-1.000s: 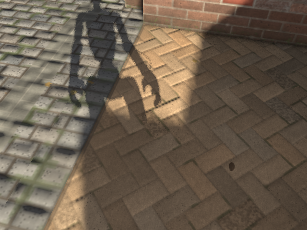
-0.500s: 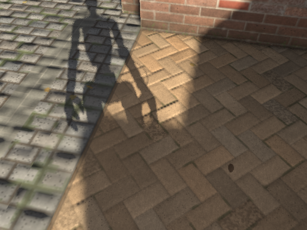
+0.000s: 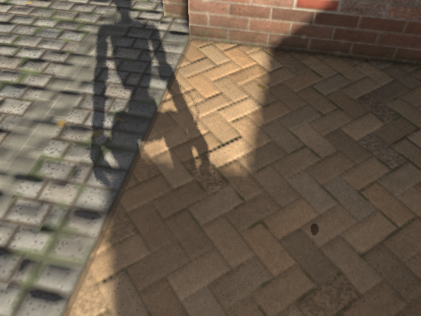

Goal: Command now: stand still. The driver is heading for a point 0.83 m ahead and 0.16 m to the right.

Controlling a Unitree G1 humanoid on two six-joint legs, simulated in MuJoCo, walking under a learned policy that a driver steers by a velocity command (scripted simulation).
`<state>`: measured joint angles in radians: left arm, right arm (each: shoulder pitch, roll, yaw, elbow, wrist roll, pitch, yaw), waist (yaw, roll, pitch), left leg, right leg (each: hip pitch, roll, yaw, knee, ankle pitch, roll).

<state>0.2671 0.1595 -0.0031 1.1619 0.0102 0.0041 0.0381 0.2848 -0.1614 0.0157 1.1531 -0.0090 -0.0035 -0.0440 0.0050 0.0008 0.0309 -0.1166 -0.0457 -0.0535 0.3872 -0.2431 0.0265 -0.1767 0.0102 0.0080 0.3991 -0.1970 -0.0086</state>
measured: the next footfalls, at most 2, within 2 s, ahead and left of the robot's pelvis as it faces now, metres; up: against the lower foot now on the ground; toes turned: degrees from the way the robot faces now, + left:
left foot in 1.34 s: +0.33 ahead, +0.02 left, +0.00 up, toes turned +2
right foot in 1.64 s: +0.29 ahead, -0.17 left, +0.00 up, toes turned -1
